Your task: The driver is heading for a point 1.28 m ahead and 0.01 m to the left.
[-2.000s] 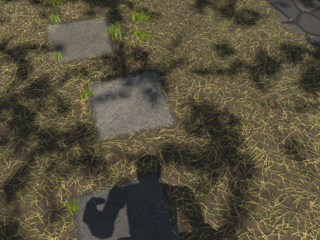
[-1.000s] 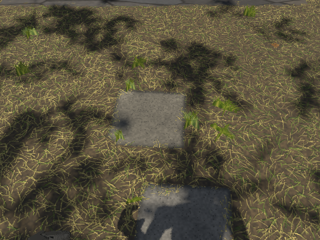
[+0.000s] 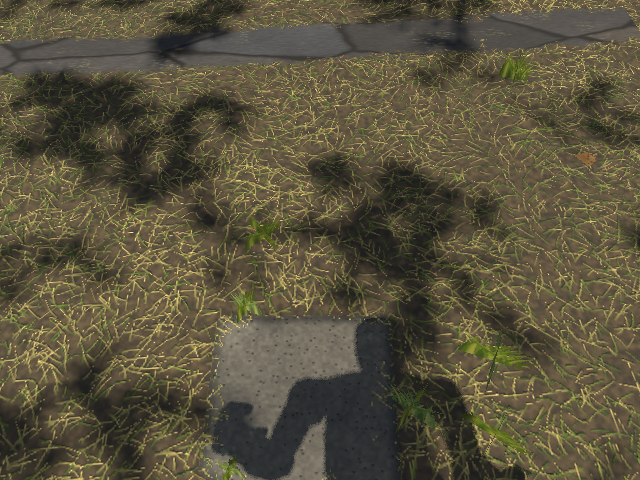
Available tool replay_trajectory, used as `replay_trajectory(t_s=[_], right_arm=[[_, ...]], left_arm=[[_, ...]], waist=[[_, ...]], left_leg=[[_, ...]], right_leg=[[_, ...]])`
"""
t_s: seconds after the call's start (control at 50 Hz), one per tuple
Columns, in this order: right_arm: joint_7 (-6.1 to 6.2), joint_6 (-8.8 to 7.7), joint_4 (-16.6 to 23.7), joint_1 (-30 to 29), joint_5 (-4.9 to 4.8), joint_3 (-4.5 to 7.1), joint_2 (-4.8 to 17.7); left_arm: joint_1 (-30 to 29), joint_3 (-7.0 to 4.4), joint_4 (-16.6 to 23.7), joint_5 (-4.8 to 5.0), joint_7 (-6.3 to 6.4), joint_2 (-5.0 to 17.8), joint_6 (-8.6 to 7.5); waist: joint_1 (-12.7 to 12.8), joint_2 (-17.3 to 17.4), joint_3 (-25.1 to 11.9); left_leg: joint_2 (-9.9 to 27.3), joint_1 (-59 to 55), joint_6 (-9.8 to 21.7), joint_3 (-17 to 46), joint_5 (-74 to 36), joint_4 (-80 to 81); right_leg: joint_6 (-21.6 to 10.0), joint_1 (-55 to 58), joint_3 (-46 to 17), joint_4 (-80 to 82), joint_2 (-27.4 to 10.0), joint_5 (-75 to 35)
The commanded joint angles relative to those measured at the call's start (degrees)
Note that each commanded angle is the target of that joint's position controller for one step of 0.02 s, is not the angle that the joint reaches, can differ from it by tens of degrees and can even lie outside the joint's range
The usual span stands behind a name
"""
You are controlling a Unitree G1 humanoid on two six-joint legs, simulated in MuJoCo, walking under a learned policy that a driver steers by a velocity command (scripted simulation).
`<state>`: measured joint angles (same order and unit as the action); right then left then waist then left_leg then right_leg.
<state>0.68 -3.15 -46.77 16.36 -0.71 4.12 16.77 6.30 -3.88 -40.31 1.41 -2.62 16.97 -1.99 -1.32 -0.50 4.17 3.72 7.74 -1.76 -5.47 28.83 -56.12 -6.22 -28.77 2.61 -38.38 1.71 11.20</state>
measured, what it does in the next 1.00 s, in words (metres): walks ahead: left foot, then right foot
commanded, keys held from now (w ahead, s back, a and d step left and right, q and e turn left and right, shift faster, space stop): w+e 0.32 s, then w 0.20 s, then w+q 0.48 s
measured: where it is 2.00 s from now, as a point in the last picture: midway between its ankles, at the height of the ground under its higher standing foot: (325, 231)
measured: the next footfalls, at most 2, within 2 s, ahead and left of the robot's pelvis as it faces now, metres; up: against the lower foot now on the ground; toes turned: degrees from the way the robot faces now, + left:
left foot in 0.42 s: +0.44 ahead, +0.10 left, +0.00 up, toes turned -18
right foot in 0.90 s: +0.62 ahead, -0.19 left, +0.00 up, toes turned -6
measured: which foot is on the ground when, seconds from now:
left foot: up 0.00-0.40, down 0.42-0.90, up 0.92-1.00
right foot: down 0.00-0.44, up 0.46-0.88, down 0.90-1.00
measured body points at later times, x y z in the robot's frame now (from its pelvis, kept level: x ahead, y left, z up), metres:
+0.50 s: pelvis +0.30 +0.03 +0.01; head +0.32 +0.02 +0.46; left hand +0.42 +0.29 -0.11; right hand +0.42 -0.27 -0.07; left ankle +0.41 +0.11 -0.71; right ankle +0.12 -0.07 -0.66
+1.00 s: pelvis +0.54 -0.07 +0.02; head +0.56 -0.08 +0.47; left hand +0.77 +0.15 -0.05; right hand +0.53 -0.36 -0.11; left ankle +0.45 +0.08 -0.64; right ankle +0.58 -0.19 -0.71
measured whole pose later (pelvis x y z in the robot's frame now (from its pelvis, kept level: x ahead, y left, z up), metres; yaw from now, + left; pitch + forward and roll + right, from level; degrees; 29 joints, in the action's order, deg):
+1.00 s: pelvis +0.54 -0.07 +0.02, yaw -5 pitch +2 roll +0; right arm 0.7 -2.7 -46.8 22.2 -2.0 3.3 17.2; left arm 5.8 -2.4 -38.3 -0.2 -0.6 14.5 -5.7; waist -3.0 1.8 0.6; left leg -1.0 19.6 1.0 5.2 25.6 -60.2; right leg -1.1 -19.9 0.4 -28.5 0.8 10.4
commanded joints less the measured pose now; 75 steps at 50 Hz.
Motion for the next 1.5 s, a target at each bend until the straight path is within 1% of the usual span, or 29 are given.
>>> replay_trajectory(t_s=[0.02,0.06,0.12,0.3,0.38,0.42,0.44,0.46,0.48,0.5,0.54,0.58,0.7,0.8,0.88,0.9,0.92,0.94,0.96,1.02,1.1,1.3,1.36,1.38,1.4,1.42,1.44,1.46,1.5], right_arm=[[-0.91,-4.79,9.2,-6.6,-1.98,0.58,7.3],[-0.13,-4.71,8.0,-5.8,0.6,1.14,7.7],[-0.28,-2.89,7.7,-4.2,1.5,1.11,6.1],[-1.56,-3.34,12.0,-19.8,0.28,-0.23,3.8],[-2.44,-4.4,11.1,-16.5,0.28,0.62,6.3],[-2.01,-4.94,8.7,-7.6,1.09,1.83,8.2],[-1.66,-5.01,7.9,0.5,1.86,2.42,10.8],[-2.14,-4.27,4.9,6.1,1.94,3.87,15.7],[-2.65,-4.19,5.0,6.1,0.13,2.66,10.3],[-2.48,-3.98,5.4,3.0,-0.06,1.71,7.1],[-2.41,-3.29,5.5,-1.5,0.94,0.79,5.5],[-2.25,-3.26,5.1,-1.9,1.12,0.07,4.2],[-0.86,-2.2,3.3,1.4,-0.55,1.27,8.6],[-0.3,-0.81,1.5,6.2,-1.08,1.37,8.8],[0.14,-0.09,1.9,5.4,-0.83,1.25,8.1],[-0.05,-0.3,3.0,4.2,-0.2,0.27,5.3],[0.07,-0.94,4.8,8.3,0.0,-1.15,0.5],[0.14,-1.33,5.6,10.7,-1.45,-0.94,2.7],[0.22,-1.04,5.1,7.4,-2.02,0.38,7.2],[-0.14,0.22,5.9,2.2,-0.84,0.97,6.1],[-0.84,1.52,7.8,-0.2,-0.66,0.41,2.9],[-3.9,1.16,14.5,-15.3,-0.61,-0.57,2.6],[-4.14,1.64,15.2,-12.2,-0.24,0.84,5.4],[-3.9,1.85,13.6,-5.2,-0.33,2.18,7.5],[-3.01,2.3,10.8,4.8,-0.56,4.2,11.1],[-1.87,2.5,10.2,8.0,-1.02,5.67,18.1],[-2.2,1.57,12.6,8.0,-0.98,4.79,17.4],[-2.68,0.75,12.0,7.2,-0.36,3.42,13.0],[-2.49,0.05,12.1,0.7,-0.25,2.34,9.7]], left_arm=[[14.6,-3.18,0.7,-0.28,0.43,10.8,-1.59],[7.8,-1.92,2.1,-0.57,0.84,6.9,-1.82],[6.7,-1.9,3.1,-0.93,1.7,7.2,-1.99],[13.9,-2.63,0.4,0.15,3.69,9.4,-0.82],[14.3,-2.49,-0.4,-0.3,4.05,8.2,-0.33],[13.7,-1.66,-0.2,-0.71,3.7,5.9,-0.22],[14.6,-0.5,0.6,-1.6,3.54,3.3,-0.26],[23.5,0.47,1.0,0.25,3.47,-0.2,-0.91],[22.2,-0.15,-0.2,0.83,3.62,5.1,-1.22],[15.1,-0.98,0.8,0.76,3.55,8.2,-1.33],[7.8,-0.84,3.0,-1.07,3.5,7.0,-1.86],[8.1,-0.69,3.2,-1.36,3.03,5.2,-2.35],[-0.5,1.07,5.8,-1.67,2.38,0.9,-3.16],[-7.2,0.65,7.3,-0.71,1.44,2.5,-4.2],[0.4,-1.31,5.3,-0.83,1.95,6.3,-4.86],[8.0,-2.28,4.3,-1.68,2.53,8.9,-4.95],[15.1,-3.53,3.3,-2.39,2.96,13.9,-4.2],[16.9,-3.3,1.8,-1.87,2.4,12.4,-3.54],[13.9,-2.09,2.2,-1.42,2.29,7.9,-3.58],[6.0,-0.46,1.7,-1.92,2.04,2.7,-3.69],[5.0,-1.4,-0.3,-1.91,2.24,4.5,-4.74],[10.4,-3.04,-4.8,-0.24,2.96,10.1,-2.98],[10.5,-3.72,-5.1,0.38,3.35,12.6,-1.72],[9.9,-3.71,-4.9,0.59,3.55,12.8,-1.22],[10.6,-3.02,-4.6,0.13,3.85,11.4,-1.21],[15.3,-0.64,-1.8,-2.7,3.33,4.5,-2.0],[13.6,0.33,-0.3,-2.16,2.62,4.1,-4.11],[6.3,-1.03,1.1,0.44,2.02,9.1,-5.32],[4.4,-0.68,1.2,-0.42,2.54,8.0,-6.09]], waist=[[7.4,-3.7,-13.7],[2.5,-1.0,-7.5],[0.4,-2.0,-6.7],[5.9,-4.5,-3.2],[4.0,-6.6,-3.8],[-0.5,-6.0,-8.4],[-3.6,-0.3,-16.6],[-0.3,19.4,-22.2],[-2.0,14.2,-18.7],[-3.3,8.3,-11.0],[-1.6,3.4,-4.2],[0.4,6.2,-4.4],[-1.1,5.4,-3.6],[-2.9,5.8,-3.1],[2.8,6.3,-6.1],[6.7,3.4,-11.9],[7.1,-9.8,-20.3],[6.3,-17.7,-21.5],[6.5,-10.3,-13.5],[2.9,-6.1,-3.9],[1.3,-4.6,-2.4],[5.3,-2.0,0.8],[1.9,-4.3,-3.2],[-2.4,-3.9,-7.1],[-7.1,-1.8,-12.3],[-3.7,13.2,-17.5],[-3.9,13.0,-27.7],[-6.4,6.5,-21.4],[-1.9,1.6,-10.1]], left_leg=[[-1.4,38.9,2.6,10.7,-2.6,-20.4],[2.6,31.6,2.2,10.6,-9.3,-11.0],[2.7,26.4,-0.1,9.5,-13.0,-5.2],[-3.1,21.2,-2.4,9.1,-34.0,24.9],[-2.6,18.3,0.8,9.8,-28.3,28.1],[-2.5,5.1,4.2,8.3,-27.2,30.9],[6.1,-9.1,7.8,17.5,-24.9,29.6],[17.3,-26.6,17.9,44.7,-11.8,35.5],[18.3,-25.6,17.4,52.0,2.7,40.0],[16.1,-19.0,15.1,43.6,2.2,40.7],[11.4,-7.3,14.1,32.4,-11.3,42.3],[8.0,-3.2,14.0,27.3,-20.8,43.9],[5.7,1.5,14.9,20.2,-28.7,46.1],[6.0,2.1,13.0,21.5,-26.3,43.2],[4.1,3.9,9.5,23.2,-26.5,33.8],[0.8,9.4,7.5,20.5,-23.7,21.7],[-6.3,25.1,3.8,12.7,-5.8,2.7],[-5.3,35.5,3.1,12.5,6.0,-8.9],[-2.2,38.4,3.0,14.1,1.3,-13.9],[2.2,34.6,2.2,12.3,-9.2,-10.9],[3.7,32.9,0.9,11.4,-15.7,-6.1],[1.5,30.2,4.0,5.0,-27.1,18.6],[-3.5,21.4,7.4,0.4,-18.4,20.0],[-6.1,11.7,9.2,-1.0,-19.0,22.3],[-7.0,-4.5,11.5,1.4,-21.4,24.3],[8.2,-26.2,19.6,27.3,-20.2,25.0],[16.3,-33.2,27.1,54.0,-8.1,36.3],[14.7,-29.2,23.1,47.4,-7.7,39.3],[10.0,-12.4,19.2,33.7,-16.9,39.6]], right_leg=[[-13.6,41.8,-38.5,22.7,-18.1,7.5],[-10.5,27.1,-27.1,23.2,-13.4,-5.1],[-10.8,19.4,-21.8,25.5,-10.9,-15.1],[-6.1,16.3,-20.0,23.1,-7.8,-6.1],[-4.6,23.0,-24.7,16.9,-11.2,-8.1],[-2.3,22.3,-22.3,6.9,-7.4,-16.9],[-0.3,16.0,-18.4,-8.3,-3.9,-9.0],[4.2,-4.8,-11.9,-27.2,5.1,17.5],[4.5,-12.9,-14.8,-34.2,2.0,21.2],[4.3,-15.0,-14.4,-35.7,-0.1,16.1],[4.5,-13.2,-10.4,-30.7,-4.0,9.5],[4.9,-8.6,-8.8,-25.2,-6.0,6.8],[8.1,-3.9,-5.5,-2.3,-4.7,-3.1],[8.6,3.5,-6.0,8.2,-1.9,-11.3],[5.1,19.0,-5.7,14.1,-2.4,-7.8],[2.1,30.8,-11.1,13.2,-8.8,-5.9],[-4.1,49.0,-28.5,14.4,-21.8,-1.1],[-8.8,49.5,-44.7,20.1,-27.1,12.3],[-7.0,42.9,-39.4,21.9,-24.5,16.8],[-4.0,27.3,-20.9,26.0,-17.8,1.8],[-4.8,22.4,-10.4,30.1,-16.8,-9.7],[-1.8,30.6,4.2,28.4,-17.8,-18.7],[0.2,33.7,7.4,17.1,-17.8,-43.1],[1.4,31.8,9.1,7.2,-16.5,-48.7],[3.5,22.9,10.1,-6.7,-14.3,-43.1],[7.2,-1.8,9.6,-28.7,-7.2,1.0],[8.1,-13.1,-4.0,-40.0,0.4,24.3],[6.8,-18.9,-8.0,-41.2,-3.0,19.4],[6.2,-15.9,-7.1,-32.3,-7.3,10.6]])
